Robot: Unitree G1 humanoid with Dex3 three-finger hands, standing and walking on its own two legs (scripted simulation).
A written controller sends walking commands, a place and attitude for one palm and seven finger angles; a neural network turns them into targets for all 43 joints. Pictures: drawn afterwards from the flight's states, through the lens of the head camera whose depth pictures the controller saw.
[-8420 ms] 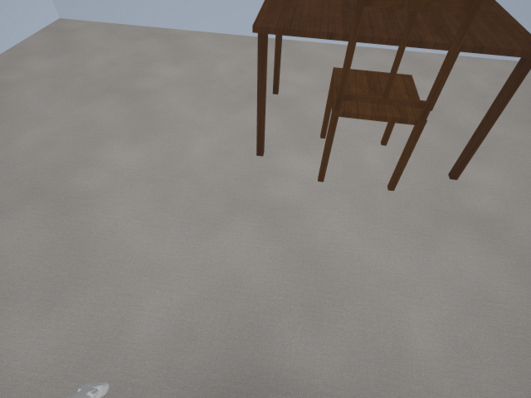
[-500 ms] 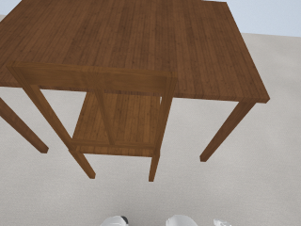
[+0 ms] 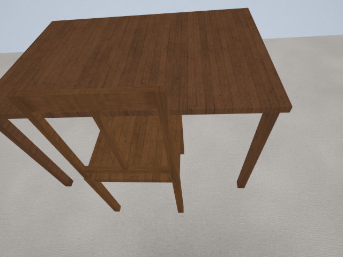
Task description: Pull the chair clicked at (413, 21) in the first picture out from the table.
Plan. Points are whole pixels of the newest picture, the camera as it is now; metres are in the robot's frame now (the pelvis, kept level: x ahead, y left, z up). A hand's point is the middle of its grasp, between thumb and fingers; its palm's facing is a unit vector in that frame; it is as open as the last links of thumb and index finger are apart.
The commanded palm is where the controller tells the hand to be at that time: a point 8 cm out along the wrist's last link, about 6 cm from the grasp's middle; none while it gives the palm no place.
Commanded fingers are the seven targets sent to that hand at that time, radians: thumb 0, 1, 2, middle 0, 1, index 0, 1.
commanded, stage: come to a stop and stand still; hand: left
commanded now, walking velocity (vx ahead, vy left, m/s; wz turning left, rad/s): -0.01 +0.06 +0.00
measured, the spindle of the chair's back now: (112, 143) +0.45 +0.24 -0.08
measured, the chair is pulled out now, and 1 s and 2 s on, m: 0.00 0.00 0.00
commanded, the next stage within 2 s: look again from close up in 0.56 s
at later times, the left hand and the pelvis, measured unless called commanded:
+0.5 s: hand out of the picture -0.02 +0.22 -0.18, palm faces +0.04 -0.98 -0.19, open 7.4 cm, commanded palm none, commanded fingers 0.00 0.90 0.90 -0.20 -0.30 -0.20 -0.30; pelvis -0.02 +0.05 -0.01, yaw +0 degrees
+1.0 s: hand out of the picture +0.00 +0.23 -0.19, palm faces -0.01 -0.98 -0.21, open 7.3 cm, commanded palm none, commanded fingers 0.00 0.90 0.90 -0.20 -0.30 -0.20 -0.30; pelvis -0.03 +0.05 -0.01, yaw +0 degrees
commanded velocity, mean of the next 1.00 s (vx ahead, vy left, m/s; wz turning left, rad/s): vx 0.00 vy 0.00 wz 0.00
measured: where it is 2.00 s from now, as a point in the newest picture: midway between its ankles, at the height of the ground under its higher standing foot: outside the picture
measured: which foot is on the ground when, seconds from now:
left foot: up 0.00-0.18, down 0.20-1.00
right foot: down 0.00-1.00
